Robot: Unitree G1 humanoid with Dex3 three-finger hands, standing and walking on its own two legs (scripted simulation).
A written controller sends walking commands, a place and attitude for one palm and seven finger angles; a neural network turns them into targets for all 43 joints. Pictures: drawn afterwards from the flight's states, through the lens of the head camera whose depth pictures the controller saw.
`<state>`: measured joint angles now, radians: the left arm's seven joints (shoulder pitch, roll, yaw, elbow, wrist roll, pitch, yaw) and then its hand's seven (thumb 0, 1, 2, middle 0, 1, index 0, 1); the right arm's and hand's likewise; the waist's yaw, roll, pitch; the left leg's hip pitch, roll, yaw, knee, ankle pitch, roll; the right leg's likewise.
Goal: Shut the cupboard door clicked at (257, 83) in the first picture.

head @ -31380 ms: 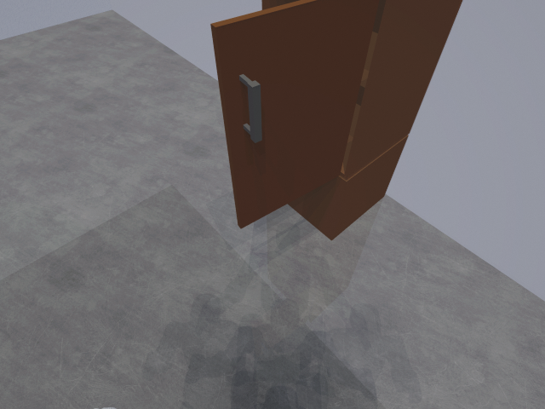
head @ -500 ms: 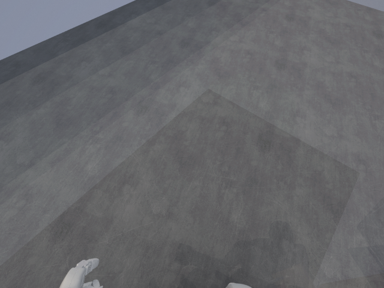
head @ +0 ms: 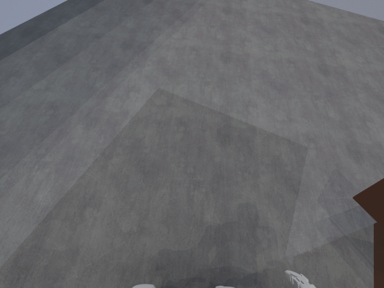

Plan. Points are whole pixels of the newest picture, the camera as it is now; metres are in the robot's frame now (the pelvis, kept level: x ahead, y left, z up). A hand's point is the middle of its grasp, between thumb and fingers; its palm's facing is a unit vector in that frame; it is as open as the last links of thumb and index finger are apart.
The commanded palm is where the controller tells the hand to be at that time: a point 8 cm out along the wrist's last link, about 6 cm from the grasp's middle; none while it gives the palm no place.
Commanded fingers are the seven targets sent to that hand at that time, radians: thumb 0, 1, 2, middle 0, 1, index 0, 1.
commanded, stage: turn to face it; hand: left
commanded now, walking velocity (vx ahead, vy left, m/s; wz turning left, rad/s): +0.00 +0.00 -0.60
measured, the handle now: out of the picture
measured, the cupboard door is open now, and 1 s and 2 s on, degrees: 57 57 57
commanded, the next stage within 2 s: take the last steps up to it in 1.50 s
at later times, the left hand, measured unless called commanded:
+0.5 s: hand (139, 257) +0.19 +0.13 -0.14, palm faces -0.28 -0.92 -0.29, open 7.4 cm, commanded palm none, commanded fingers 0.00 0.90 0.90 -0.20 -0.30 -0.20 -0.30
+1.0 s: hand (162, 217) +0.29 +0.09 -0.15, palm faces -0.55 -0.80 -0.23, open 7.4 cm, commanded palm none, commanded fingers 0.00 0.90 0.90 -0.20 -0.30 -0.20 -0.30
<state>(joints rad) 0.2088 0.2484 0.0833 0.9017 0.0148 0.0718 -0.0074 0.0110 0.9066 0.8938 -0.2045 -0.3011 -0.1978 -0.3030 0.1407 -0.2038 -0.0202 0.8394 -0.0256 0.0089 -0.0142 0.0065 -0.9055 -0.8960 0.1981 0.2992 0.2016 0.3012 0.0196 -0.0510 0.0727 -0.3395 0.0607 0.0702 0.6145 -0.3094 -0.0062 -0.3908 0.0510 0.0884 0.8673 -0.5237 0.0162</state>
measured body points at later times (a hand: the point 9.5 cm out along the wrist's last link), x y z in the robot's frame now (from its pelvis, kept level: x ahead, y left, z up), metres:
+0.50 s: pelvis +0.04 -0.04 +0.01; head +0.08 -0.07 +0.45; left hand +0.21 +0.18 -0.12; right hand +0.02 -0.32 -0.14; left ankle +0.04 +0.11 -0.65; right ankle -0.01 -0.13 -0.73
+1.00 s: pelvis +0.08 -0.03 +0.01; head +0.13 -0.05 +0.46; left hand +0.32 +0.14 -0.13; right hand -0.01 -0.27 -0.12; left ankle +0.13 +0.09 -0.73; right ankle -0.01 -0.13 -0.68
